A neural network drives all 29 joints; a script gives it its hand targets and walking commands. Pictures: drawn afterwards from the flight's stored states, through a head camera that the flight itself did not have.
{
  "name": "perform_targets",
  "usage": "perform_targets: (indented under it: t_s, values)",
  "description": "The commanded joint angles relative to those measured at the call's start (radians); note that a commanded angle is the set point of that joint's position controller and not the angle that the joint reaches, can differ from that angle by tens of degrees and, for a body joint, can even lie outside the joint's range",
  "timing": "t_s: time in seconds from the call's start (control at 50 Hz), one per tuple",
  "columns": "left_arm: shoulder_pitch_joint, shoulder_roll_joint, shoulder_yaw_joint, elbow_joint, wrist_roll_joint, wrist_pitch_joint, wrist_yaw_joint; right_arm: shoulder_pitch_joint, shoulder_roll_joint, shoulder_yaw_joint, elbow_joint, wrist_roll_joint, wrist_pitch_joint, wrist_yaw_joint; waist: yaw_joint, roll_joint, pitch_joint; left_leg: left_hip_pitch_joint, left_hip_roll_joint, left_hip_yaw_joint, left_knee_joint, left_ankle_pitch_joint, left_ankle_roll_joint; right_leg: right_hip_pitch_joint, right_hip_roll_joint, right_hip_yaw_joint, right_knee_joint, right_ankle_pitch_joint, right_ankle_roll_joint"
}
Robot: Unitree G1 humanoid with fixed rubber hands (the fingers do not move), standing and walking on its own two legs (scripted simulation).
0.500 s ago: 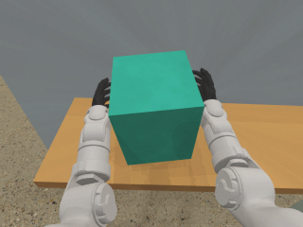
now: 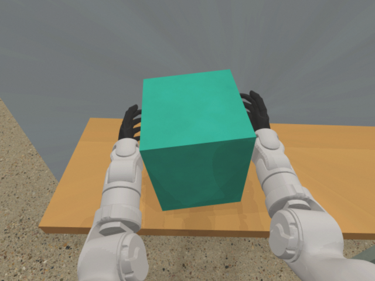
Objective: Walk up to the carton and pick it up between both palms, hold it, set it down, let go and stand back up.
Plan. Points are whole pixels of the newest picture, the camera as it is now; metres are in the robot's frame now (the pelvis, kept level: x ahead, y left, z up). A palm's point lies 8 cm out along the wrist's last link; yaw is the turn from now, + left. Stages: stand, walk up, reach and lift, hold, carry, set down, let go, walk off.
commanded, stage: set down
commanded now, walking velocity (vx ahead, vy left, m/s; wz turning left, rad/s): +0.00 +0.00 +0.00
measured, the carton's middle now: (194, 143) +0.41 -0.02 +0.08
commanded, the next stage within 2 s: none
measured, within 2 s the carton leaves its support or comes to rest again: rests again in 1.76 s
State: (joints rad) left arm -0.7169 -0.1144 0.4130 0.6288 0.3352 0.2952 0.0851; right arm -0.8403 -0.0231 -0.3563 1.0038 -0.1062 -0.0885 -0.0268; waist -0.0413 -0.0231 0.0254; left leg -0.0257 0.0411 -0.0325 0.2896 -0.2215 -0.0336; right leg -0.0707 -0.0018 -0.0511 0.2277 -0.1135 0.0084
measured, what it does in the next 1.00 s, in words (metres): stands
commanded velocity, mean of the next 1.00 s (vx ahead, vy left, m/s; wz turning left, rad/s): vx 0.00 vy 0.00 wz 0.00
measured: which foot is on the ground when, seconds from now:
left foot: down 0.00-1.00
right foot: down 0.00-1.00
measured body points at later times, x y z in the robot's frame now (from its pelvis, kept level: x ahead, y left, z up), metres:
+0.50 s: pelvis +0.01 +0.00 +0.00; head +0.02 +0.01 +0.45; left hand +0.42 +0.13 +0.09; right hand +0.42 -0.17 +0.11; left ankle -0.04 +0.14 -0.75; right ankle +0.01 -0.12 -0.75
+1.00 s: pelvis +0.00 +0.00 +0.00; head +0.03 +0.01 +0.45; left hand +0.41 +0.13 +0.07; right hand +0.42 -0.17 +0.10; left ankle -0.04 +0.14 -0.75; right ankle +0.01 -0.12 -0.75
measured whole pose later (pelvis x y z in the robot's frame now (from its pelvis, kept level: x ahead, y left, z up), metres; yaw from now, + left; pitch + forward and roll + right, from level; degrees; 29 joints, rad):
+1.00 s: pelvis +0.00 +0.00 +0.00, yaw -1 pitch +2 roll -1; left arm -0.68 -0.15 0.47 0.71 0.37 0.16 0.09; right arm -0.80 0.01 -0.50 0.99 -0.28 -0.15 0.03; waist -0.03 -0.01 0.01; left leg -0.12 0.04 -0.02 0.31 -0.23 -0.03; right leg -0.18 0.00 -0.04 0.26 -0.12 0.01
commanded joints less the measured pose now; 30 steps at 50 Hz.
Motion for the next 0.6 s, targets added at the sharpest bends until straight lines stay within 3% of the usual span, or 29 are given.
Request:
perform_targets:
  t_s: [0.0, 0.1, 0.22, 0.34, 0.42, 0.58]
  values:
    - [-0.667, -0.465, -0.306, -0.102, -0.053, -0.085, -0.099, -0.497, 0.484, 0.192, -0.053, -0.042, -0.005, 0.121, -0.003, 0.031, -0.414, -0.011, -0.061, 0.101, -0.005, 0.395, -0.040, 0.242, 0.043, -0.071, 0.065, 0.350, 0.033]
    - [-0.665, -0.457, -0.290, -0.074, -0.041, -0.105, -0.091, -0.492, 0.498, 0.177, -0.041, -0.069, -0.005, 0.131, 0.005, 0.030, -0.428, -0.044, -0.060, 0.105, -0.008, 0.382, -0.035, 0.261, 0.038, -0.065, 0.081, 0.388, 0.034]
    - [-0.655, -0.436, -0.235, -0.039, -0.030, -0.104, -0.104, -0.480, 0.503, 0.141, -0.036, -0.108, 0.009, 0.142, 0.003, -0.011, -0.387, -0.087, -0.063, 0.114, -0.037, 0.304, -0.014, 0.283, 0.027, -0.056, 0.078, 0.365, 0.049]
    - [-0.665, -0.455, -0.244, -0.058, -0.020, -0.127, -0.088, -0.465, 0.500, 0.111, -0.019, -0.128, -0.008, 0.155, 0.005, 0.038, -0.443, -0.054, -0.053, 0.113, -0.008, 0.381, -0.036, 0.230, 0.038, -0.068, 0.094, 0.387, 0.037]
    - [-0.634, -0.464, -0.242, -0.057, -0.012, -0.137, -0.078, -0.439, 0.505, 0.109, -0.023, -0.139, -0.017, 0.163, 0.010, 0.034, -0.459, -0.018, -0.048, 0.110, 0.012, 0.438, -0.038, 0.218, 0.045, -0.073, 0.098, 0.411, 0.032]
    - [-0.624, -0.464, -0.243, -0.049, -0.013, -0.162, -0.077, -0.435, 0.516, 0.120, -0.036, -0.156, -0.041, 0.162, 0.018, 0.019, -0.445, -0.101, -0.050, 0.118, 0.003, 0.388, -0.026, 0.247, 0.030, -0.061, 0.117, 0.452, 0.039]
